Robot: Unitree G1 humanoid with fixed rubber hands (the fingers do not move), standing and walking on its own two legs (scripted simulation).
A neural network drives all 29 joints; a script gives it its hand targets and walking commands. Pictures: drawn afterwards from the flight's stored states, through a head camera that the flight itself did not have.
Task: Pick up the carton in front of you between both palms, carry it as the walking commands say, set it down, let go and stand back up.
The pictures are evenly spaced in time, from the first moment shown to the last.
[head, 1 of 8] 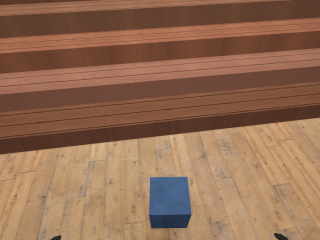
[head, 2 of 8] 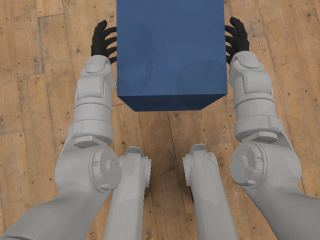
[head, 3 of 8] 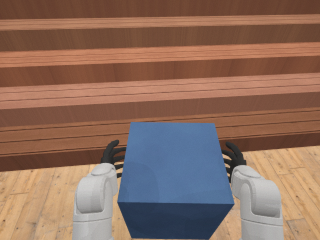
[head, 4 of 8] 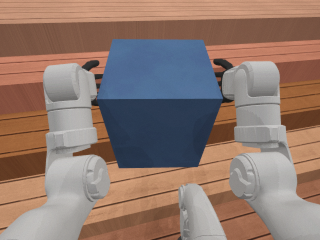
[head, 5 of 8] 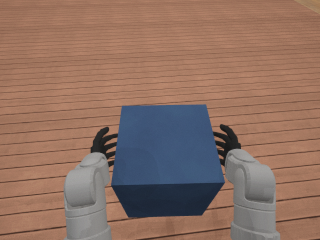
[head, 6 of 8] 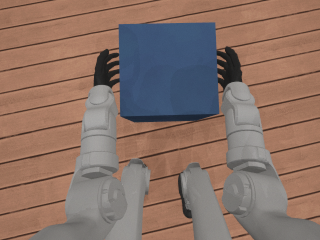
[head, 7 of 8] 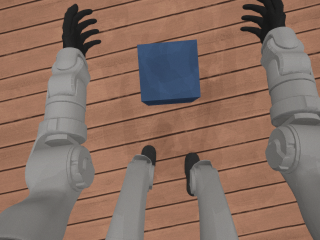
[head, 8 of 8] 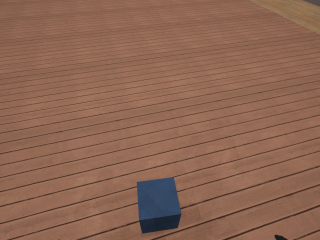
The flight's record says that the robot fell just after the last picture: no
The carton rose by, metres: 2.32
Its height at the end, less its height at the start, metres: +1.56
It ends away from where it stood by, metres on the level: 4.10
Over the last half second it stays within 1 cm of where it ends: yes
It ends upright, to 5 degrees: yes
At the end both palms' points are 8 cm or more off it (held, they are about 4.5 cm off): yes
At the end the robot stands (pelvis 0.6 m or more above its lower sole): yes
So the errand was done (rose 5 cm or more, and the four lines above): yes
